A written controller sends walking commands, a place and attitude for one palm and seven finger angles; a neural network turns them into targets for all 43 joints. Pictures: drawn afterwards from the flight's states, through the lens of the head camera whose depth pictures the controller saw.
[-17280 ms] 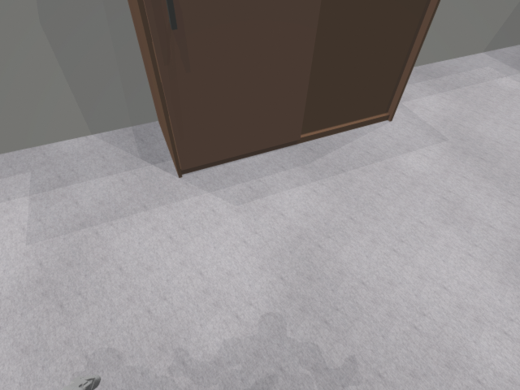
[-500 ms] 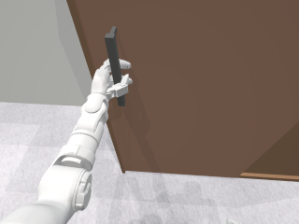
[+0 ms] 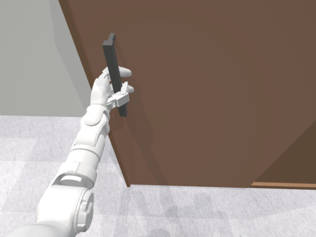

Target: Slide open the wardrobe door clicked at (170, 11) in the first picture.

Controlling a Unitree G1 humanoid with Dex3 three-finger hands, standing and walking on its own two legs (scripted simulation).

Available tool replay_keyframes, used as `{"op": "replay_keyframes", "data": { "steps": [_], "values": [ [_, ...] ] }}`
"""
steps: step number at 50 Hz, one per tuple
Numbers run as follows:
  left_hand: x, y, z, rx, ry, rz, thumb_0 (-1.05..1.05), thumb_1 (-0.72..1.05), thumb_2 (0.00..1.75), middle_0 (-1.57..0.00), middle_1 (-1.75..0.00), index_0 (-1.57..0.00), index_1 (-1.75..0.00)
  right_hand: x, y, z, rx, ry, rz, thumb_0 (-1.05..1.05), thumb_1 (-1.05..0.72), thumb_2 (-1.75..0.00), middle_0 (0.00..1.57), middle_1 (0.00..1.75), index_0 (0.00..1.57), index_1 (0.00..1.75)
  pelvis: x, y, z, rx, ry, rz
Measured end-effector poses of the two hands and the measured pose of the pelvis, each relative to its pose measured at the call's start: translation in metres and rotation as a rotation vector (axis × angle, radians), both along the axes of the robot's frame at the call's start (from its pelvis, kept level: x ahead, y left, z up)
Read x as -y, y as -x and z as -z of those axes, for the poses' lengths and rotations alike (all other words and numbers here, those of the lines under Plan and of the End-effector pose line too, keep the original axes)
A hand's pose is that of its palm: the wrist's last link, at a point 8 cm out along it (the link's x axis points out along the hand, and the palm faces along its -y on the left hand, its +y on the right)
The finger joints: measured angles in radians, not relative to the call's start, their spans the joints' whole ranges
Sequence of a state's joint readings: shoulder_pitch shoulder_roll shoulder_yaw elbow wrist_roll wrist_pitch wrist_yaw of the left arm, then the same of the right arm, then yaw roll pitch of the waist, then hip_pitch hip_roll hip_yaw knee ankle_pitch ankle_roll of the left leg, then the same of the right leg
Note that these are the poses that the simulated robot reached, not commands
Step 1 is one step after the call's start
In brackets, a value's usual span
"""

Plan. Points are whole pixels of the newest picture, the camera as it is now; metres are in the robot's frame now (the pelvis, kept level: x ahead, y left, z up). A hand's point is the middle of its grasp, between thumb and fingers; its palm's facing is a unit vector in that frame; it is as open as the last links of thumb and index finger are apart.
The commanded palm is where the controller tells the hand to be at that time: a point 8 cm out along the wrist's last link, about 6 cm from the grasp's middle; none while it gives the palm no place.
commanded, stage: grip the handle and tug to test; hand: left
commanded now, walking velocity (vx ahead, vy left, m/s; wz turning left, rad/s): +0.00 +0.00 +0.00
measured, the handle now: (118, 79) +0.49 +0.10 +0.14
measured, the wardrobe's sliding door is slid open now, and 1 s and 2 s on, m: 0.00 0.01 0.08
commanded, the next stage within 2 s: tug the door sideways, standing still in 0.22 s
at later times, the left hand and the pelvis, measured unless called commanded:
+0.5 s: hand (124, 96) +0.43 +0.08 +0.14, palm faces -0.07 -1.00 +0.00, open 5.5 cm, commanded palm +0.41 +0.11 +0.14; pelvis +0.03 +0.00 +0.00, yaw +1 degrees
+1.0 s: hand (129, 97) +0.43 +0.07 +0.13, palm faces -0.03 -1.00 -0.05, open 5.8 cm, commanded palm +0.41 +0.06 +0.14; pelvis +0.00 +0.01 +0.00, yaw +4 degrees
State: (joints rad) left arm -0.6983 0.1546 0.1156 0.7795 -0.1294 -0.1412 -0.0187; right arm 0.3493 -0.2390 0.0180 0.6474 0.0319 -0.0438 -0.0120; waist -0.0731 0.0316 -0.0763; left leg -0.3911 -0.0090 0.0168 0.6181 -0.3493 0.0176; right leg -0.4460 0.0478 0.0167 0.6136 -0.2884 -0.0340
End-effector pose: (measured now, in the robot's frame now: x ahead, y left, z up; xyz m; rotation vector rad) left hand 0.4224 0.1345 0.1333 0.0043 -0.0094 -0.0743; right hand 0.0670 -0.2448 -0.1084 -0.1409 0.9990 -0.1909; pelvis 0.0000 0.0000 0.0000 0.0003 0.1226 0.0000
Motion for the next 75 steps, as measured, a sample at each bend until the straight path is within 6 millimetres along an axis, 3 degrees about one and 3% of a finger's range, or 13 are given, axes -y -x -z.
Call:
{"op": "replay_keyframes", "data": {
  "steps": [10, 20, 29, 35, 48, 54, 62, 68, 75],
  "values": [
    [0.000, 0.002, 0.000, 0.004, 0.008, -0.002, 0.01, 0.80, 0.80, -0.37, -1.40, -0.36, -1.40, -0.001, -0.020, -0.005, 0.037, -0.009, 0.007, 0.01, -0.91, -0.90, 0.20, 0.30, 0.20, 0.30, 0.000, -0.013, -0.002, -0.002, 0.000, 0.015],
    [-0.003, 0.008, -0.002, -0.001, -0.001, 0.011, 0.02, 0.78, 0.78, -0.34, -1.40, -0.34, -1.40, -0.005, -0.059, -0.013, 0.085, -0.019, -0.013, 0.01, -0.91, -0.90, 0.20, 0.30, 0.20, 0.30, 0.000, -0.032, -0.006, 0.008, -0.001, 0.016],
    [-0.001, 0.009, -0.004, -0.026, -0.008, -0.034, 0.03, 0.75, 0.83, -0.37, -1.40, -0.37, -1.40, -0.011, -0.081, -0.009, 0.069, 0.000, -0.103, 0.01, -0.91, -0.90, 0.19, 0.30, 0.20, 0.30, 0.000, -0.027, -0.004, 0.012, 0.007, -0.046],
    [0.001, 0.010, -0.004, -0.030, -0.023, -0.051, 0.02, 0.76, 0.82, -0.36, -1.40, -0.35, -1.40, -0.020, -0.073, -0.003, 0.063, -0.024, -0.128, 0.01, -0.91, -0.90, 0.19, 0.30, 0.20, 0.30, -0.001, -0.019, -0.003, 0.014, 0.004, -0.060],
    [0.009, 0.012, -0.004, -0.015, -0.043, -0.050, 0.02, 0.79, 0.80, -0.34, -1.40, -0.27, -1.40, -0.026, -0.026, 0.012, -0.017, -0.055, -0.132, 0.01, -0.91, -0.90, 0.20, 0.30, 0.20, 0.30, -0.005, -0.004, 0.001, 0.014, 0.003, -0.070],
    [0.017, 0.012, -0.004, -0.010, -0.046, -0.036, 0.01, 0.79, 0.80, -0.34, -1.40, -0.27, -1.40, -0.024, -0.014, 0.015, -0.033, -0.054, -0.129, 0.01, -0.91, -0.90, 0.20, 0.30, 0.20, 0.30, -0.006, 0.000, 0.002, 0.011, 0.002, -0.068],
    [0.030, 0.012, -0.003, -0.007, -0.045, -0.021, 0.01, 0.78, 0.80, -0.36, -1.40, -0.28, -1.40, -0.023, -0.017, 0.014, -0.011, -0.052, -0.138, 0.01, -0.91, -0.90, 0.19, 0.30, 0.20, 0.30, -0.005, 0.004, 0.004, 0.007, 0.001, -0.067],
    [0.034, 0.008, -0.004, 0.024, -0.106, 0.046, 0.00, 0.72, 0.78, -0.40, -1.40, -0.32, -1.40, -0.016, -0.027, 0.009, 0.034, -0.001, -0.027, 0.01, -0.91, -0.90, 0.20, 0.30, 0.20, 0.30, -0.003, 0.005, 0.003, 0.058, -0.006, -0.018],
    [0.041, 0.006, -0.004, 0.042, -0.131, 0.047, -0.02, 0.68, 0.81, -0.44, -1.40, -0.35, -1.40, 0.003, -0.035, 0.014, 0.031, 0.003, -0.001, 0.01, -0.91, -0.90, 0.20, 0.30, 0.20, 0.30, 0.020, -0.001, 0.003, 0.116, 0.019, 0.039]
  ]
}}
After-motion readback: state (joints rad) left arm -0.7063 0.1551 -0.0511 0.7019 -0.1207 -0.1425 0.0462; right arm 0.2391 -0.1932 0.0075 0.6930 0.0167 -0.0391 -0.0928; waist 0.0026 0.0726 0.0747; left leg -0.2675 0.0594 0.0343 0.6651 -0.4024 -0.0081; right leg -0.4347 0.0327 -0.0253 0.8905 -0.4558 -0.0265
